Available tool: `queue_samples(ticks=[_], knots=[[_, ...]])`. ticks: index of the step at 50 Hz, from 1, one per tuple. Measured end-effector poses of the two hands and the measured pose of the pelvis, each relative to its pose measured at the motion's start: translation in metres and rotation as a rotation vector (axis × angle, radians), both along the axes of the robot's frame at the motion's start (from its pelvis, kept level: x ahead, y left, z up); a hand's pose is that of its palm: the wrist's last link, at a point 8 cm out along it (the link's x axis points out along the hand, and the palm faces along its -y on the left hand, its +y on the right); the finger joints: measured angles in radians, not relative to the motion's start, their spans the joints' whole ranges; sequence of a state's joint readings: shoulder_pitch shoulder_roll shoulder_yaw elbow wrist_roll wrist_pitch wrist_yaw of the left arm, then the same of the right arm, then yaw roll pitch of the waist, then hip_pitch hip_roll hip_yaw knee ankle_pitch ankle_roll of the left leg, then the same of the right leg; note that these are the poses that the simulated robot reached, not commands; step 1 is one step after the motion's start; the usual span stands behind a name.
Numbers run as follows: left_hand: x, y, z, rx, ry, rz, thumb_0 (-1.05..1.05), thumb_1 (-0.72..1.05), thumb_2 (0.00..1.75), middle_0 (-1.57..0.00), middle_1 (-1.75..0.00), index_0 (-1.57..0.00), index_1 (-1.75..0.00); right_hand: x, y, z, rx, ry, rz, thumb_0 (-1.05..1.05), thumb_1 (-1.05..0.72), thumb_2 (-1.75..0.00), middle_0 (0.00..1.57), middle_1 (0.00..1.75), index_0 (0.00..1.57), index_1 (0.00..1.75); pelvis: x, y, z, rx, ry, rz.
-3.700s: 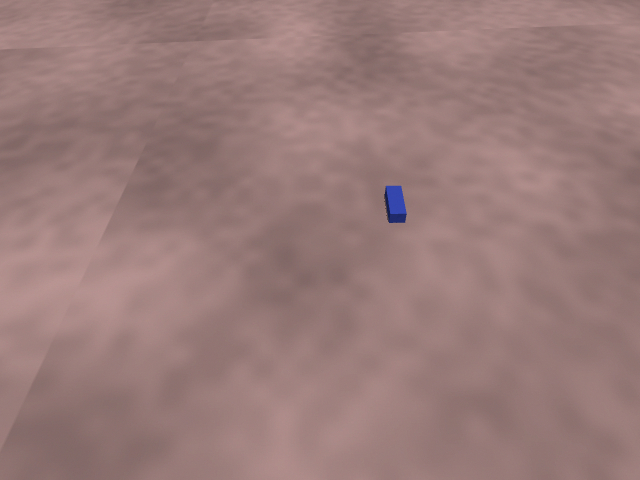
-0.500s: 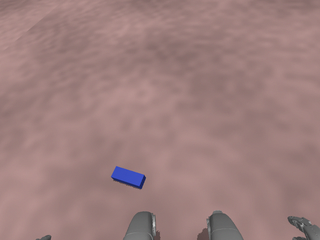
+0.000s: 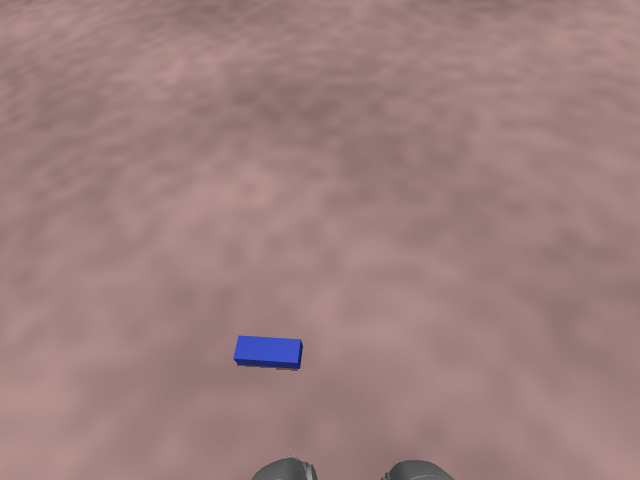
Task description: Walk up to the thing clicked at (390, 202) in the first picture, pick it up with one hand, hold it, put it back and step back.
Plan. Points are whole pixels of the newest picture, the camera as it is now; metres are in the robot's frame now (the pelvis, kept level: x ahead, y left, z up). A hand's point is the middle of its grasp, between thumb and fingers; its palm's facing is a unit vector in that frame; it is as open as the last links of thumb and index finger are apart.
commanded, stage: walk up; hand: left
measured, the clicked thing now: (269, 352) +0.54 +0.23 -0.71
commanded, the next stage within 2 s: none
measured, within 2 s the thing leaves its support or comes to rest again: neither
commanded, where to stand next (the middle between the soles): +0.09 -0.01 m, yaw -8 degrees
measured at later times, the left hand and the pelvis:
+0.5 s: hand out of the picture +0.08 +0.31 -0.12, palm faces -0.20 -0.88 -0.42, open 7.4 cm; pelvis -0.01 +0.04 +0.04, yaw -10 degrees
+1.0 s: hand (175, 462) +0.17 +0.24 -0.12, palm faces -0.16 -0.92 -0.36, open 7.4 cm; pelvis +0.03 +0.01 +0.03, yaw -11 degrees
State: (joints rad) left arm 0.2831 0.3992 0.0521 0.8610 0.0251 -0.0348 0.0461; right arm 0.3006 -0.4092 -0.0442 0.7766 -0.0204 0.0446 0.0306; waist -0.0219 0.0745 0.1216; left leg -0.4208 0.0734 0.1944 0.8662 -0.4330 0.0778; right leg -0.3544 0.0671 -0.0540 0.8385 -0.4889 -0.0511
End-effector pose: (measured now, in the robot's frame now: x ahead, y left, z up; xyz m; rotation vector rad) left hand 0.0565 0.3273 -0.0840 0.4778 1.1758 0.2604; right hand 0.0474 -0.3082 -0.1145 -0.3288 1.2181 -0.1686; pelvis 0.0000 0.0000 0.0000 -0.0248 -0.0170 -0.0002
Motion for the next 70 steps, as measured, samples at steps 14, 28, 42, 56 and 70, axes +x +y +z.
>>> queue_samples(ticks=[14,28,42,56,70], knots=[[0.038,0.006,-0.003,-0.117,-0.021,-0.134,0.01,0.9,0.89,-0.21,-0.3,-0.21,-0.31,-0.029,0.026,0.041,-0.065,-0.129,-0.134,0.01,-0.9,-0.9,0.21,0.3,0.21,0.3,-0.012,0.037,0.022,0.015,-0.037,-0.108],[0.028,0.021,0.009,-0.036,0.12,-0.12,0.01,0.9,0.89,-0.2,-0.3,-0.21,-0.3,-0.067,0.02,0.044,-0.051,-0.038,-0.254,0.01,-0.9,-0.9,0.21,0.3,0.21,0.3,-0.006,0.031,0.033,0.031,-0.04,-0.194],[0.055,-0.031,0.014,-0.057,0.077,-0.134,0.01,0.9,0.89,-0.21,-0.3,-0.21,-0.31,-0.03,0.008,0.015,0.052,0.01,-0.244,0.01,-0.9,-0.9,0.2,0.3,0.2,0.3,0.016,0.003,0.033,0.032,-0.015,-0.223],[0.154,-0.054,0.002,-0.184,-0.068,-0.157,0.01,0.9,0.89,-0.21,-0.3,-0.21,-0.3,0.013,0.0,0.041,-0.054,-0.04,-0.21,0.01,-0.9,-0.9,0.21,0.3,0.2,0.3,0.038,0.007,0.034,0.028,0.001,-0.191],[0.149,-0.043,0.013,-0.164,-0.049,-0.142,0.01,0.9,0.89,-0.2,-0.3,-0.21,-0.3,0.014,-0.001,0.042,-0.049,-0.037,-0.181,0.01,-0.9,-0.9,0.21,0.3,0.2,0.3,0.032,0.007,0.038,0.021,-0.003,-0.173]])
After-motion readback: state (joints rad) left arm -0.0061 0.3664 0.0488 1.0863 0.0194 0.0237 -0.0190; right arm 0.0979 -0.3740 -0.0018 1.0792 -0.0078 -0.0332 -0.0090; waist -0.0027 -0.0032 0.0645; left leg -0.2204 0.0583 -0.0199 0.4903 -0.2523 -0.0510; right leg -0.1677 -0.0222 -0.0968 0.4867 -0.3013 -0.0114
